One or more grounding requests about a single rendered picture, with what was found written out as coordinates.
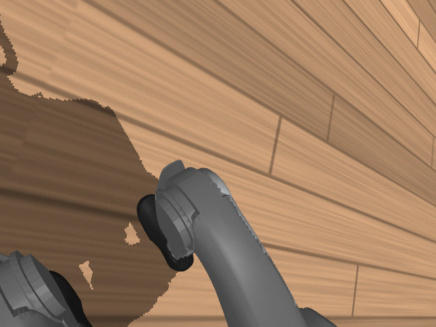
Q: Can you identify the right robot foot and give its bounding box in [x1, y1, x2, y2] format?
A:
[137, 194, 193, 272]

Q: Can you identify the right robot hand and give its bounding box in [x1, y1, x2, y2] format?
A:
[299, 307, 337, 327]

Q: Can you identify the left robot foot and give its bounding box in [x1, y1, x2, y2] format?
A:
[49, 270, 92, 327]

